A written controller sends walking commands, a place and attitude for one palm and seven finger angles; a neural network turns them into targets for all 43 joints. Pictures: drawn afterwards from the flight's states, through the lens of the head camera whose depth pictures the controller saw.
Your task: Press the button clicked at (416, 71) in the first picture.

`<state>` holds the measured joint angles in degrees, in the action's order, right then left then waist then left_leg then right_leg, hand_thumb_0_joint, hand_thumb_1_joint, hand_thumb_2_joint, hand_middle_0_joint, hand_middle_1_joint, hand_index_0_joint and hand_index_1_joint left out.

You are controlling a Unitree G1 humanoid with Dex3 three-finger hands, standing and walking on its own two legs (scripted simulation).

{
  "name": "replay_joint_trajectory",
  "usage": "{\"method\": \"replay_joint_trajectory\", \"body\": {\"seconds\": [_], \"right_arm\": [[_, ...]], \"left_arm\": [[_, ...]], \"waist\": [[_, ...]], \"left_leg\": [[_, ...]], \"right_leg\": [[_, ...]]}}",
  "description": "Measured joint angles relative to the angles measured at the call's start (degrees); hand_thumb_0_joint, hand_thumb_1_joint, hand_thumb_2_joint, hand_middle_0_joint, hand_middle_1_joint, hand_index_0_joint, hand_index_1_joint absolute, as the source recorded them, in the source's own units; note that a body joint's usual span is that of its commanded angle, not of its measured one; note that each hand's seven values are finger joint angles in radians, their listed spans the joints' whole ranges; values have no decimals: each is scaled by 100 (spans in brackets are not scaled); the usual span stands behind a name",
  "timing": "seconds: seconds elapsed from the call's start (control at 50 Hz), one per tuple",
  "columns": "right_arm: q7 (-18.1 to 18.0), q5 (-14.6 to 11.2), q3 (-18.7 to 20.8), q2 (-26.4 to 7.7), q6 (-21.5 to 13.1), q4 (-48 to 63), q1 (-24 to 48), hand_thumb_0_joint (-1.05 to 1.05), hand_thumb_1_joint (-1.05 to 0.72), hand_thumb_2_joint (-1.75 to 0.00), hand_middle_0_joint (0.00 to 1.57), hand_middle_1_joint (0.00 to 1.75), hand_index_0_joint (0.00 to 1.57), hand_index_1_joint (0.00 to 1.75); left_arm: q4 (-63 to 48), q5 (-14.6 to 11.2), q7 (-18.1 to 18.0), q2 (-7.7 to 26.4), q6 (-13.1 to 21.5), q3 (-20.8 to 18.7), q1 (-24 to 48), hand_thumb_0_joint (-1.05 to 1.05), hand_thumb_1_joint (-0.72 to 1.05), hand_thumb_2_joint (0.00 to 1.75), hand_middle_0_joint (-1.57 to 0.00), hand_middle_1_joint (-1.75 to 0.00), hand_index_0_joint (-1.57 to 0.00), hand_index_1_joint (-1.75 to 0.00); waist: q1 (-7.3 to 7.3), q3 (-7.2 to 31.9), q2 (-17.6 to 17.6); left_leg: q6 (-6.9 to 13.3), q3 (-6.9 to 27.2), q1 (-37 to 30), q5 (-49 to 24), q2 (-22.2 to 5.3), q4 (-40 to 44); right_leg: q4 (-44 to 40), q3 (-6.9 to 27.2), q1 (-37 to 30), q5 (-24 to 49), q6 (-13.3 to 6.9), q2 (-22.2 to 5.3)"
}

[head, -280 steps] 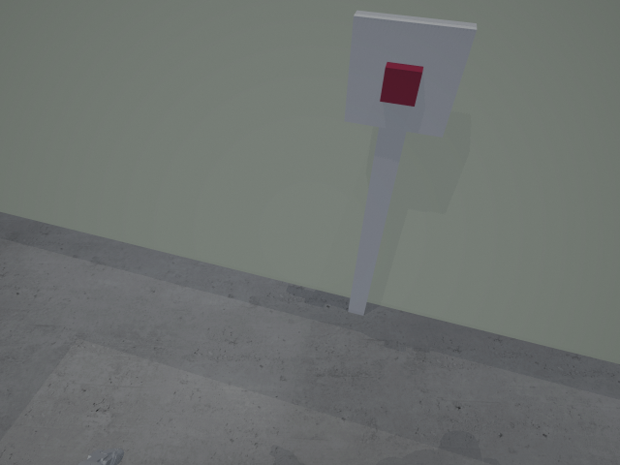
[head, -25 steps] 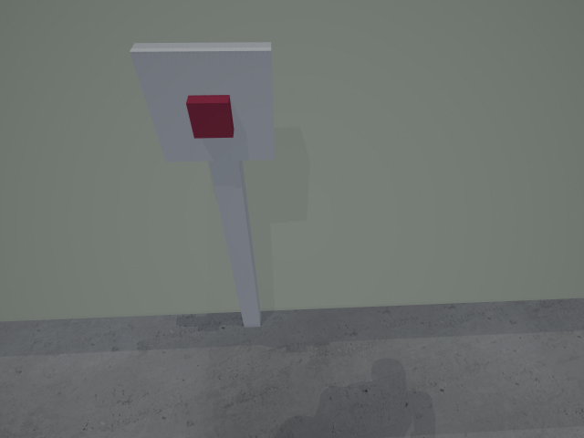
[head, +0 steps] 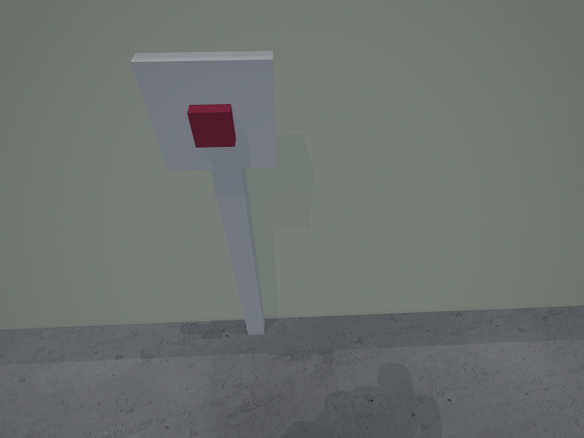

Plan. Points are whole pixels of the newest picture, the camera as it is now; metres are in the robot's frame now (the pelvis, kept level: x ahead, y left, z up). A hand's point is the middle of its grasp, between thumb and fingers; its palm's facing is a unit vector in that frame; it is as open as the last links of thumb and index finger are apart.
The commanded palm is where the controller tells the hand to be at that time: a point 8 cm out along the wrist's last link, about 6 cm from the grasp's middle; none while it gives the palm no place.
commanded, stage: shuffle to correct the standing spot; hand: left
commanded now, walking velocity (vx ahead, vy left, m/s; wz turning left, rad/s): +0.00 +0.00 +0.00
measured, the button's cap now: (213, 125) +0.55 +0.16 +0.14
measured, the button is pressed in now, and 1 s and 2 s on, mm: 0 0 0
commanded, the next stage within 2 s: come to a stop and stand still in 0.50 s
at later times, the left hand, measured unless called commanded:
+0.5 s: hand out of the picture -0.01 +0.14 -0.20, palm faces +0.10 -0.98 -0.16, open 7.4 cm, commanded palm none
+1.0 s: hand out of the picture +0.13 +0.11 -0.17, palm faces +0.16 -0.96 -0.23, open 7.3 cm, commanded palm none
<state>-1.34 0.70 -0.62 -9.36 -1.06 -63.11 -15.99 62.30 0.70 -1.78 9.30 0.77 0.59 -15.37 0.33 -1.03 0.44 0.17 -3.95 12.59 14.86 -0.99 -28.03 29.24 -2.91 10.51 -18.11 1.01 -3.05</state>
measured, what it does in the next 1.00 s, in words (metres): walks ahead: right foot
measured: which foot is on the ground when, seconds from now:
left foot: down 0.00-0.70, up 0.72-1.00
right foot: down 0.00-0.48, up 0.50-0.70, down 0.72-1.00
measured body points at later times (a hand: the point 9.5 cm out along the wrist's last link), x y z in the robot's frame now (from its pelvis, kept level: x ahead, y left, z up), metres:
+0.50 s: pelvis +0.06 -0.02 -0.02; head +0.08 -0.01 +0.43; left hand -0.02 +0.19 -0.18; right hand +0.07 -0.24 -0.17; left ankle +0.00 +0.11 -0.74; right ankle -0.02 -0.13 -0.72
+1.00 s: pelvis +0.10 -0.08 +0.00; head +0.14 -0.08 +0.44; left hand +0.13 +0.16 -0.15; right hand +0.22 -0.32 -0.15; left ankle +0.08 +0.02 -0.70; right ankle +0.14 -0.19 -0.74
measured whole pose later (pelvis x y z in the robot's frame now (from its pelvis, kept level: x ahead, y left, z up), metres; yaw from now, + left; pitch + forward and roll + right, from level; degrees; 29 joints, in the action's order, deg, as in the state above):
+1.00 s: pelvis +0.10 -0.08 +0.00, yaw +7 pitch +1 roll +1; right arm -1.0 0.5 2.8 -11.3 1.9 -56.6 -7.2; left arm 55.7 1.9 -2.0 10.3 -0.1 -2.2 -10.9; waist -1.5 -4.5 -1.5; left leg -1.6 -4.6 23.3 26.9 0.9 -48.7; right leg 32.5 -7.0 19.3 -14.1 -1.4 -4.5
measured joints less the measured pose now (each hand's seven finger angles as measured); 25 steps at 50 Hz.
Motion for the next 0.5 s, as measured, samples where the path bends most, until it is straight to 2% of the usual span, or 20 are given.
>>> {"method": "replay_joint_trajectory", "body": {"seconds": [0.12, 0.32, 0.36, 0.42, 0.44, 0.46, 0.5], "right_arm": [[-6, 7, 11, 2, 18, -47, 93, 1, -92, -90, 20, 30, 20, 29], [13, 61, 91, 110, 68, 12, -138, 1, -91, -90, 20, 30, 20, 29], [4, 60, 99, 123, 73, 12, -170, 1, -91, -90, 20, 30, 20, 29], [-2, 63, 119, 157, 95, 10, -174, 1, -91, -90, 20, 30, 20, 29], [0, 64, 124, 174, 88, 7, -164, 1, -91, -90, 20, 30, 20, 29], [-2, 69, 125, 204, 56, -7, -132, 1, -91, -90, 20, 30, 20, 29], [-46, 101, 131, 225, -61, 19, -77, 1, -91, -90, 20, 30, 20, 29]], "left_arm": [[60, 17, 13, -9, -16, -6, -42, 0, 91, 90, -20, -29, -20, -30], [45, 78, 108, 9, -49, -126, -381, 0, 91, 90, -19, -29, -20, -30], [27, 81, 102, 3, -18, -160, -463, 0, 91, 90, -19, -29, -20, -30], [39, 97, 74, 3, 15, -201, -599, 0, 91, 90, -19, -29, -20, -30], [59, 101, 65, 8, 7, -206, -649, 0, 91, 90, -19, -29, -20, -30], [93, 94, 61, 22, -12, -209, -691, 0, 91, 90, -19, -29, -20, -30], [180, 76, 71, 0, -92, -196, -722, 0, 91, 90, -19, -29, -20, -30]], "waist": [[-6, -14, -61], [10, 86, -66], [-3, 71, -47], [-3, 28, -95], [-9, 19, -145], [-25, 4, -248], [-20, -20, -310]], "left_leg": [[-42, 30, -26, 40, -40, -22], [-123, 305, 262, 505, -120, -652], [-60, 363, 367, 640, -160, -899], [121, 179, 470, 831, -255, -1237], [104, 121, 405, 840, -267, -1172], [-5, 66, 327, 901, -233, -1112], [-141, -12, 231, 962, -238, -1053]], "right_leg": [[3, -30, -43, -42, -39, 40], [446, -290, 47, -520, -158, 107], [509, -376, 29, -623, -190, 144], [594, -524, -65, -800, -220, 150], [650, -550, -88, -875, -214, 128], [784, -522, -61, -953, -215, 64], [1633, -399, 318, -1039, -244, 39]]}}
